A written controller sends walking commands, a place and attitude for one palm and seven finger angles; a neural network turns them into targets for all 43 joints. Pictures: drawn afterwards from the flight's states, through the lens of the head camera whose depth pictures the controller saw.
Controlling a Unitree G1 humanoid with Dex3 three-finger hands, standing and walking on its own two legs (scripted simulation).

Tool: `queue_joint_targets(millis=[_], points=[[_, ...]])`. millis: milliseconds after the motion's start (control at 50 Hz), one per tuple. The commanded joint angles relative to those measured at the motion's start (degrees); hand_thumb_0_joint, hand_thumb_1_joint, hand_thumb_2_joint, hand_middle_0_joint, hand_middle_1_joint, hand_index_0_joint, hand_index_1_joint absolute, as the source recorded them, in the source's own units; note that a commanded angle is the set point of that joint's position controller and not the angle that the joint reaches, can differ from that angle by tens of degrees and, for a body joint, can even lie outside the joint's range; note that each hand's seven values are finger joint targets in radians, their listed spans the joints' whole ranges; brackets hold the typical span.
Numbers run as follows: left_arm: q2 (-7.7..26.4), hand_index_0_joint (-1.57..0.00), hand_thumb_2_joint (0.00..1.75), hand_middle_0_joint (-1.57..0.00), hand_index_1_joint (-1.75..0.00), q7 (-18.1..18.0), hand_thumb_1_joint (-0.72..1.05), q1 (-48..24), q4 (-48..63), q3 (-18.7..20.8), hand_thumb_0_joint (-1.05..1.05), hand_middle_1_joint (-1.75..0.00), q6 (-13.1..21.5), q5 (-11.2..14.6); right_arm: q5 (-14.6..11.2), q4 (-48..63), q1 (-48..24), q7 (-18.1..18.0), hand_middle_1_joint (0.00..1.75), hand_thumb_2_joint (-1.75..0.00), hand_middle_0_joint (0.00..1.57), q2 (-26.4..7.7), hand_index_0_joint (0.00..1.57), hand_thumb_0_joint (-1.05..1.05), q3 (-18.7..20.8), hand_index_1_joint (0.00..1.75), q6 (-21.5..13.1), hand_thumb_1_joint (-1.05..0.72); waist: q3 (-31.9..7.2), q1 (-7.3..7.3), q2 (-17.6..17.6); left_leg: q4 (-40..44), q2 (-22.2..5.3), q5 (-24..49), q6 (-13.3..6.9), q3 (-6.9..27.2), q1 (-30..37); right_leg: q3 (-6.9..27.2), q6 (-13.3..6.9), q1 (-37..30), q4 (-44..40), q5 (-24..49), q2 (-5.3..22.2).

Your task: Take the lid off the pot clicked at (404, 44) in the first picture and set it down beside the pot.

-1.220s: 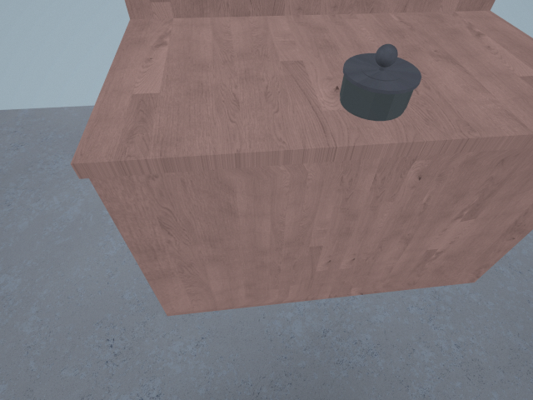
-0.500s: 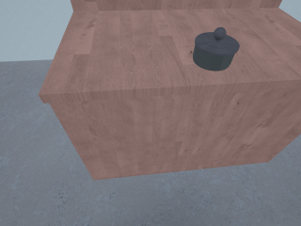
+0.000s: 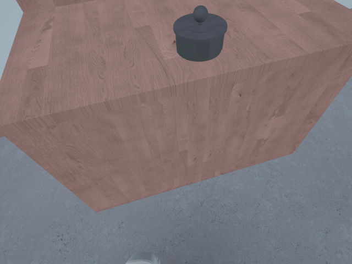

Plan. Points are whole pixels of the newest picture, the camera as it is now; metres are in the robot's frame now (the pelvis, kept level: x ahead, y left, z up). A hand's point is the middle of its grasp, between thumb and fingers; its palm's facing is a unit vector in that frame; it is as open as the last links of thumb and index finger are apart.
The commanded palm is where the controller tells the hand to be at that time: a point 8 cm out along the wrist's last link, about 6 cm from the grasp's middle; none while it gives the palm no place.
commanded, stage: walk to a spot facing it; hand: left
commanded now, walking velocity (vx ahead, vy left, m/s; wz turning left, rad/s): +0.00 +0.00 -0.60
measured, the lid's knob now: (200, 14) +0.75 -0.01 +0.17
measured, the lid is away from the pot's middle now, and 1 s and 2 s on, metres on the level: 0.00 0.00 0.00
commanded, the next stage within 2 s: none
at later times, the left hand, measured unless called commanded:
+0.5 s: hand (89, 261) +0.13 +0.26 -0.18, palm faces -0.18 -0.95 -0.24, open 7.4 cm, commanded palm none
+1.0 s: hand (147, 205) +0.28 +0.12 -0.16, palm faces -0.63 -0.75 -0.19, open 7.4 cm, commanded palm none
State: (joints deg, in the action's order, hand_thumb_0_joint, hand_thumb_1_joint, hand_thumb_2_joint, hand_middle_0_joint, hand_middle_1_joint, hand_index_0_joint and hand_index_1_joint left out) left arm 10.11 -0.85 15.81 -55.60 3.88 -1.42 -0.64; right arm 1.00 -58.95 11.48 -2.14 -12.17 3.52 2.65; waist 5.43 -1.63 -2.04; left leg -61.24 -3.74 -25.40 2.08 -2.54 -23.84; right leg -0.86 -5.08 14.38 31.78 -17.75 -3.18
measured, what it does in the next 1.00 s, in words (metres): steps on the spot, turning right: left foot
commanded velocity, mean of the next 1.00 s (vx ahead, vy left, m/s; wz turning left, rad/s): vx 0.00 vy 0.00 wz -0.60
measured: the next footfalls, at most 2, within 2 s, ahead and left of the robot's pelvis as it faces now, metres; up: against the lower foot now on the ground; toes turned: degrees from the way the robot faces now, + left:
left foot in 0.48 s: +0.09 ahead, +0.15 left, +0.00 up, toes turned -17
right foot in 1.04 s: +0.05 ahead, -0.07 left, +0.00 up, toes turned -43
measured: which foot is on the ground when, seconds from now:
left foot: up 0.00-0.46, down 0.48-1.00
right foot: down 0.00-0.48, up 0.50-1.00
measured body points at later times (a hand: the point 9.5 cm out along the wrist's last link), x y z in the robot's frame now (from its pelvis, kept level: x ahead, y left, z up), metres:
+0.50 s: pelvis +0.04 +0.06 +0.00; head +0.10 +0.07 +0.44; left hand +0.14 +0.31 -0.16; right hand +0.12 -0.21 -0.12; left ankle +0.05 +0.17 -0.74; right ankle -0.01 -0.06 -0.73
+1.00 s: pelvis +0.06 +0.06 +0.00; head +0.11 +0.02 +0.44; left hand +0.32 +0.16 -0.14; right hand -0.11 -0.13 -0.14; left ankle +0.06 +0.17 -0.73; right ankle +0.01 -0.05 -0.72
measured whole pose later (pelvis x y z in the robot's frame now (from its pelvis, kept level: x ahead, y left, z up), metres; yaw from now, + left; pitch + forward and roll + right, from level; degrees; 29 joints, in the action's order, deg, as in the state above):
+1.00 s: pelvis +0.06 +0.06 +0.00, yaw -37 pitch +0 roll +0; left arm 12.7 2.2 4.4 -50.0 3.1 -4.3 -1.2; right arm 1.5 -54.5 21.1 -1.7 -11.7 1.9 0.2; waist 7.4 3.2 0.6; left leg -30.3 -6.0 -23.0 -0.2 -18.7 -6.6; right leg -4.7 1.5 21.4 40.4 -21.4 1.9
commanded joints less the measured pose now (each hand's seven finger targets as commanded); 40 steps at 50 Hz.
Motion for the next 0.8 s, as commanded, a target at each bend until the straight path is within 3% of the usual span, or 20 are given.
queue_joint_targets(millis=[0, 80, 140, 220, 260, 340, 360, 400, 420, 440, 460, 480, 500, 540, 580, 620, 680, 780], points=[[9.67, -0.20, 0.90, -0.20, -0.30, -0.55, 0.90, 4.23, 3.25, 2.10, 0.00, -0.30, 1.21, 0.08, 0.11, 5.35, -1.54, 0.38, 0.30, -0.90, 0.20, -3.61, 0.20, 0.00, 0.63, 0.30, -1.47, -0.90, -6.04, 0.33, 5.72, -2.49, -1.09, 4.89, 1.32, 3.31, -8.82, 19.29, -4.68, -9.96, -12.62, 28.41, 14.47], [10.14, -0.20, 0.90, -0.20, -0.30, -0.57, 0.90, 6.60, 3.52, 2.39, 0.00, -0.30, 1.22, 0.15, -0.11, 7.34, -4.50, -0.04, 0.30, -0.90, 0.20, -4.29, 0.20, 0.00, 0.69, 0.30, -1.13, -0.90, -7.83, -0.54, 7.15, -1.84, -0.54, 6.10, 2.22, 4.03, -11.54, 20.18, -2.68, -14.60, -10.86, 37.04, 13.23], [10.14, -0.20, 0.90, -0.20, -0.30, -0.50, 0.90, 6.67, 4.17, 2.42, 0.00, -0.30, 1.09, -0.08, -0.12, 9.04, -7.07, -0.16, 0.30, -0.90, 0.20, -4.82, 0.20, 0.00, 0.66, 0.30, -1.09, -0.90, -6.81, -0.81, 7.85, -0.95, -0.40, 5.12, 2.60, 4.63, -12.06, 22.41, -4.29, -14.02, -10.53, 37.61, 13.48], [11.03, -0.20, 0.90, -0.20, -0.30, -0.33, 0.90, 5.47, 5.56, 2.67, 0.00, -0.30, 0.83, -0.38, -0.30, 11.30, -9.93, 0.09, 0.30, -0.90, 0.20, -4.87, 0.20, 0.00, 0.64, 0.30, -1.14, -0.90, -5.04, -1.01, 8.08, 2.47, 0.38, 4.18, 2.46, 4.79, -9.59, 25.83, -6.15, -9.73, -11.26, 32.59, 13.31], [12.10, -0.20, 0.90, -0.20, -0.30, -0.45, 0.90, 4.64, 6.21, 2.97, 0.00, -0.30, 0.63, -0.55, -0.54, 12.33, -9.92, 0.15, 0.30, -0.90, 0.20, -5.02, 0.20, 0.00, 0.50, 0.30, -1.33, -0.90, -6.67, -1.00, 8.24, 6.01, 0.88, 2.84, 2.20, 4.60, -6.90, 27.08, -6.84, -9.57, -10.48, 32.47, 13.59], [13.11, -0.20, 0.90, -0.20, -0.30, -0.41, 0.90, 2.30, 7.66, 3.54, 0.00, -0.30, 0.36, -0.67, -1.03, 13.86, -9.43, 0.00, 0.30, -0.90, 0.20, -4.55, 0.20, 0.00, 0.46, 0.30, -2.04, -0.90, -8.00, -0.76, 8.82, 15.52, 2.82, 0.71, 1.22, 4.36, -1.14, 29.64, -6.75, -9.11, -8.16, 38.36, 12.64], [13.64, -0.20, 0.90, -0.20, -0.30, -0.44, 0.90, 1.37, 7.94, 3.63, 0.00, -0.30, 0.24, -0.68, -1.19, 13.79, -7.67, -0.06, 0.30, -0.90, 0.20, -4.74, 0.20, 0.00, 0.50, 0.30, -2.16, -0.90, -8.50, 0.08, 9.90, 18.77, 3.02, 1.39, 1.06, 4.06, 1.47, 29.74, -6.18, -7.87, -7.19, 38.44, 12.60], [13.61, -0.20, 0.90, -0.20, -0.30, -0.25, 0.90, -1.33, 8.80, 3.75, 0.00, -0.30, 0.07, -0.37, -1.27, 13.14, -2.79, -0.30, 0.30, -0.90, 0.20, -4.96, 0.20, 0.00, 0.62, 0.30, -2.51, -0.90, -9.82, 2.33, 10.03, 29.80, 3.83, 7.01, 0.43, 3.96, 8.82, 28.78, -3.30, -5.52, -3.62, 37.37, 9.62], [12.95, -0.20, 0.90, -0.20, -0.30, -0.14, 0.90, -2.54, 9.34, 3.67, 0.00, -0.30, 0.08, -0.05, -1.28, 12.18, 0.93, -0.54, 0.30, -0.90, 0.20, -6.16, 0.20, 0.00, 0.75, 0.30, -2.85, -0.90, -11.39, 4.08, 8.43, 37.20, 2.03, 12.43, -0.45, 5.13, 17.36, 26.83, -0.93, -0.76, 0.71, 32.41, 6.80], [10.27, -0.20, 0.90, -0.20, -0.30, 0.26, 0.90, -1.70, 10.20, 3.24, 0.00, -0.30, 0.02, 0.44, -0.63, 12.18, 3.26, -0.73, 0.30, -0.90, 0.20, -10.29, 0.20, 0.00, 1.35, 0.30, -3.38, -0.90, -13.45, 4.66, -1.77, 43.25, -8.33, 18.36, -3.51, 14.40, 26.47, 20.11, 2.47, 8.18, 8.14, 15.15, 0.07], [8.44, -0.20, 0.90, -0.20, -0.30, 0.74, 0.90, 0.85, 10.58, 2.80, 0.00, -0.30, 0.26, 0.14, -0.64, 13.31, 3.14, -0.40, 0.30, -0.90, 0.20, -14.54, 0.20, 0.00, 1.96, 0.30, -3.20, -0.90, -12.18, 2.58, -13.95, 43.78, -21.99, 32.07, -8.85, 27.74, 29.12, 10.38, 6.27, 18.43, 20.02, -15.81, -3.62], [9.87, -0.20, 0.90, -0.20, -0.30, 0.68, 0.90, 0.36, 10.08, 3.08, 0.00, -0.30, 0.04, -0.71, -0.09, 13.90, 3.11, -0.27, 0.30, -0.90, 0.20, -13.59, 0.20, 0.00, 1.22, 0.30, -2.79, -0.90, -8.92, 2.90, -9.30, 42.92, -24.88, 36.37, -13.00, 28.41, 23.31, 8.54, 7.20, 19.29, 29.04, -17.43, 0.13], [10.34, -0.20, 0.90, -0.20, -0.30, 0.97, 0.90, 0.30, 9.35, 3.26, 0.00, -0.30, -0.16, -1.26, 0.36, 14.08, 0.74, -0.54, 0.30, -0.90, 0.20, -10.16, 0.20, 0.00, 0.32, 0.30, -3.02, -0.90, -5.55, 1.52, -5.52, 43.26, -21.27, 40.18, -12.65, 22.66, 20.02, 8.48, 8.17, 19.69, 33.55, -13.65, 1.60], [9.84, -0.20, 0.90, -0.20, -0.30, 1.57, 0.90, -0.02, 7.65, 3.05, 0.00, -0.30, -0.47, -1.18, 0.46, 14.18, 0.07, -0.72, 0.30, -0.90, 0.20, -7.99, 0.20, 0.00, -0.77, 0.30, -3.43, -0.90, -5.70, 0.75, -6.72, 40.98, -14.05, 49.76, -9.09, 11.67, 19.05, 6.92, 8.69, 18.89, 38.86, -8.53, 2.25], [8.78, -0.20, 0.90, -0.20, -0.30, 1.97, 0.90, 0.49, 7.60, 2.44, 0.00, -0.30, -1.04, -0.85, 0.24, 13.90, 0.75, -0.62, 0.30, -0.90, 0.20, -7.76, 0.20, 0.00, -1.02, 0.30, -3.73, -0.90, -7.39, 0.04, -6.34, 40.05, -11.84, 53.55, -7.64, 5.38, 20.77, 5.04, 9.17, 18.44, 39.87, -5.95, 3.05], [8.34, -0.20, 0.90, -0.20, -0.30, 2.26, 0.90, -0.67, 7.64, 1.95, 0.00, -0.30, -1.51, -0.73, 0.03, 12.96, 3.51, -0.58, 0.30, -0.90, 0.20, -8.04, 0.20, 0.00, -0.93, 0.30, -3.85, -0.90, -8.45, 0.91, -6.85, 40.12, -11.11, 53.78, -7.48, 2.61, 23.38, 3.65, 9.70, 19.11, 38.76, -3.72, 3.45], [7.67, -0.20, 0.90, -0.20, -0.30, 2.39, 0.90, -4.39, 8.47, 1.39, 0.00, -0.30, -1.98, -0.68, -0.05, 11.26, 8.01, -0.67, 0.30, -0.90, 0.20, -7.98, 0.20, 0.00, -0.95, 0.30, -3.88, -0.90, -6.45, 2.37, -6.18, 40.32, -12.02, 55.10, -7.84, 2.07, 25.44, 2.31, 9.95, 20.79, 35.59, -2.94, 4.32], [6.87, -0.20, 0.90, -0.20, -0.30, 2.77, 0.90, -9.52, 9.31, 0.70, 0.00, -0.30, -2.26, -0.48, 0.15, 9.20, 11.39, -0.71, 0.30, -0.90, 0.20, -8.30, 0.20, 0.00, -0.52, 0.30, -3.89, -0.90, -4.96, 3.84, -6.86, 40.33, -14.21, 54.35, -10.07, -0.36, 27.82, -0.01, 9.59, 20.94, 26.89, -2.83, 6.20]])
